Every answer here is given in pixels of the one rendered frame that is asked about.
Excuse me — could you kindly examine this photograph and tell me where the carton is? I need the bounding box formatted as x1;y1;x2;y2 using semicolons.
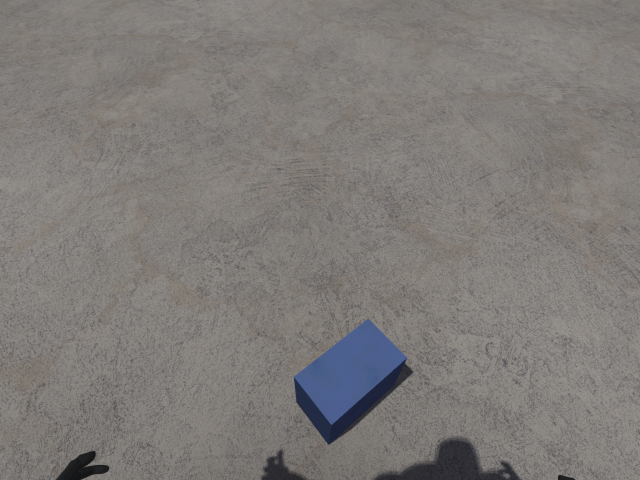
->
294;319;407;445

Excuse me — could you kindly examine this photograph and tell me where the robot left hand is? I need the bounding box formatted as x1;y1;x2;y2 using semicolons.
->
56;451;109;480

